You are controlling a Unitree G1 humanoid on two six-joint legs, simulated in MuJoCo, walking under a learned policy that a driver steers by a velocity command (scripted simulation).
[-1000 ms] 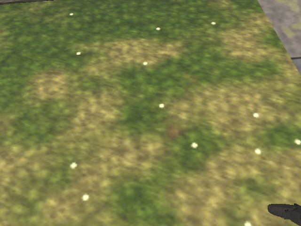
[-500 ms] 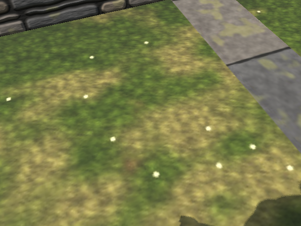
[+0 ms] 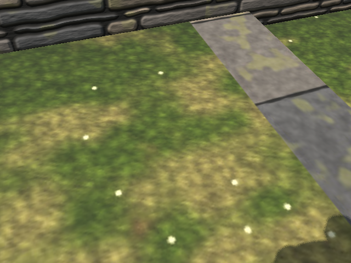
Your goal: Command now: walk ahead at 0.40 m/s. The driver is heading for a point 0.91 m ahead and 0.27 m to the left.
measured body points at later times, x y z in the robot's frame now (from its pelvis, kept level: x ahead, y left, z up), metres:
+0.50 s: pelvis +0.26 -0.07 +0.00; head +0.28 -0.07 +0.45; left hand +0.34 +0.21 -0.11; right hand +0.35 -0.34 -0.13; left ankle +0.22 +0.09 -0.65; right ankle +0.30 -0.15 -0.74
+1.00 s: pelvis +0.52 +0.05 -0.01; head +0.56 +0.07 +0.44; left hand +0.53 +0.35 -0.12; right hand +0.74 -0.17 -0.11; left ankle +0.55 +0.13 -0.74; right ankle +0.50 -0.13 -0.64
